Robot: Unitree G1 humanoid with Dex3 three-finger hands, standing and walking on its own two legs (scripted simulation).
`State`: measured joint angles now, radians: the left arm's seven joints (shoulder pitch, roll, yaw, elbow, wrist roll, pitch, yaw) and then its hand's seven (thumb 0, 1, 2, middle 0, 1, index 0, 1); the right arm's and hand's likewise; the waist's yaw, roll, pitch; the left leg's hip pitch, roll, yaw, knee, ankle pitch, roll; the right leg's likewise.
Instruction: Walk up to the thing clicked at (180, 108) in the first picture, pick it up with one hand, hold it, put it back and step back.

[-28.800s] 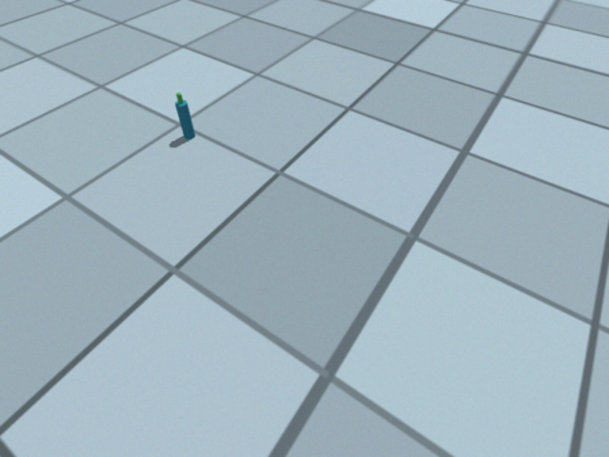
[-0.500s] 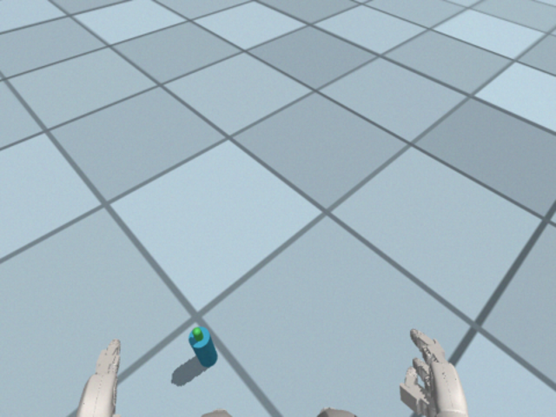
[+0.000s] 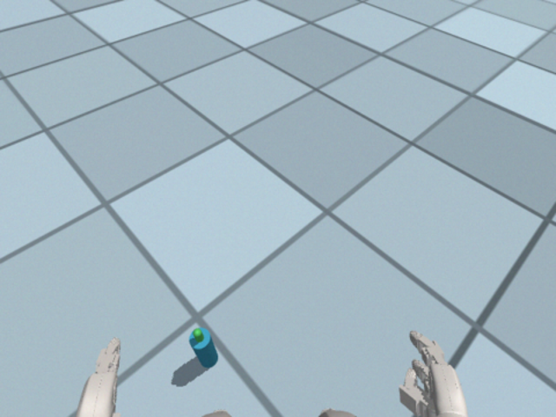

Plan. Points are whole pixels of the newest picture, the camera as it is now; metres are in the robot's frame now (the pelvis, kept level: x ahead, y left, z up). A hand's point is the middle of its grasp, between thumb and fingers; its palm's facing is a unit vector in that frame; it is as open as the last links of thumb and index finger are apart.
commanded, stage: stand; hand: left
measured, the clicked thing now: (203, 346) +0.40 +0.20 -0.59
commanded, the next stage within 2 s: none
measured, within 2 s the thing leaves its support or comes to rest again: neither
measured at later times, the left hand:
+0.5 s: hand out of the picture +0.14 +0.21 -0.10, palm faces -0.03 -0.94 -0.33, open 10.6 cm
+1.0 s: hand out of the picture +0.05 +0.25 -0.11, palm faces -0.01 -0.94 -0.34, open 7.4 cm
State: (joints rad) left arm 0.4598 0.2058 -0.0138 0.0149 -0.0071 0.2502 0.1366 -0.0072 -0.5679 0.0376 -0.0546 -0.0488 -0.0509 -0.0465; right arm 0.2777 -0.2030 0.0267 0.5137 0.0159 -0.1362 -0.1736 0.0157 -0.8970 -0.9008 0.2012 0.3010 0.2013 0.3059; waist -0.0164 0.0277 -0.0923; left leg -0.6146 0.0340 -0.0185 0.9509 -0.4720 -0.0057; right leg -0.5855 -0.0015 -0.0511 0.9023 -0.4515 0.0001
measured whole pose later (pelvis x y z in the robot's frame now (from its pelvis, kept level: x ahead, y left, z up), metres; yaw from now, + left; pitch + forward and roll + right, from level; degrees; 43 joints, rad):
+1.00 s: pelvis -0.01 +0.01 +0.05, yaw +0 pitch -3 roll +0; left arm 0.18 0.31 0.00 1.06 0.03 -0.01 0.02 0.01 0.90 0.90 -0.20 -0.30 -0.20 -0.30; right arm 0.17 -0.29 -0.02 1.07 -0.03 -0.01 -0.01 0.01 -0.90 -0.90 0.20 0.30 0.20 0.30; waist 0.01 0.00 0.05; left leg -0.16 -0.01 0.02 0.43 -0.22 0.01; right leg -0.16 -0.04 -0.02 0.44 -0.23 0.02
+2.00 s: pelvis +0.00 +0.00 +0.06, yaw +0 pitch -2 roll +0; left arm 0.10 0.32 0.00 1.17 0.02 -0.02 0.01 0.01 0.90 0.90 -0.20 -0.30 -0.20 -0.30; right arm 0.11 -0.33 0.00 1.16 -0.01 -0.01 0.00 0.01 -0.90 -0.90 0.20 0.30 0.20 0.30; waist 0.00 0.01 0.05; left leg -0.10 0.01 0.01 0.31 -0.17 0.00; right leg -0.11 -0.02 -0.03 0.32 -0.17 0.01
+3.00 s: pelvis -0.05 +0.04 +0.03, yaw -1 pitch -1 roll -1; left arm 0.00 0.42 0.06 0.92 0.01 0.05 0.02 0.01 0.90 0.90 -0.20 -0.30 -0.20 -0.30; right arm 0.12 -0.39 -0.07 0.97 -0.02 0.03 0.01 0.01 -0.90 -0.90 0.20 0.30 0.20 0.30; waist -0.02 -0.06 0.20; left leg -0.26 -0.04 -0.01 0.67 -0.40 0.05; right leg -0.42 -0.01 0.10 0.79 -0.42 -0.01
